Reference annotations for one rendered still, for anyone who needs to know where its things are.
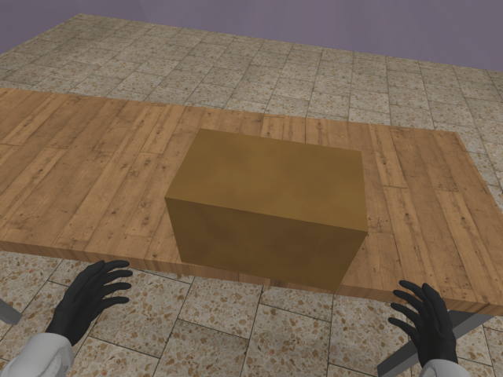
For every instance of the robot left hand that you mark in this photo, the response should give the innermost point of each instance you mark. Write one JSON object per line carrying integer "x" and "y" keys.
{"x": 83, "y": 300}

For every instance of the robot right forearm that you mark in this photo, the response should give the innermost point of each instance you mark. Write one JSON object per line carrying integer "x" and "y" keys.
{"x": 443, "y": 368}

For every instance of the robot right hand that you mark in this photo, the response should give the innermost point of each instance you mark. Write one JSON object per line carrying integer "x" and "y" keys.
{"x": 433, "y": 336}

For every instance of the robot left forearm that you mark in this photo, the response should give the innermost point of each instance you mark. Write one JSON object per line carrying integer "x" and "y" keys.
{"x": 44, "y": 355}

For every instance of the carton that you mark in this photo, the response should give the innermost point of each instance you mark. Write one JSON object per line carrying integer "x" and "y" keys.
{"x": 281, "y": 210}

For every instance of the table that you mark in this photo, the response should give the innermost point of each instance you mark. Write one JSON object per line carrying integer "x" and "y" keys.
{"x": 84, "y": 178}

